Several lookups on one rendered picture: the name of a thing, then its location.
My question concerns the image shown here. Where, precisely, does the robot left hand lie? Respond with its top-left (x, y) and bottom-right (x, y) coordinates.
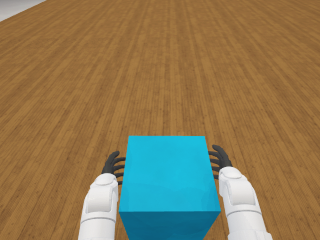
top-left (101, 150), bottom-right (126, 185)

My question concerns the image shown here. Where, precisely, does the carton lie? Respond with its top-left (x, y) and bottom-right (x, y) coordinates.
top-left (118, 136), bottom-right (221, 240)

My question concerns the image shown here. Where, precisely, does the robot left forearm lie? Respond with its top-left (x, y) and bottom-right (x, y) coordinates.
top-left (78, 173), bottom-right (119, 240)

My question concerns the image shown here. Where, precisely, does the robot right hand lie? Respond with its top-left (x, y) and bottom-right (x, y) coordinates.
top-left (208, 144), bottom-right (233, 180)

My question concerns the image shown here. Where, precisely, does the robot right forearm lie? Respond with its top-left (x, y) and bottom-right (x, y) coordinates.
top-left (218, 166), bottom-right (273, 240)

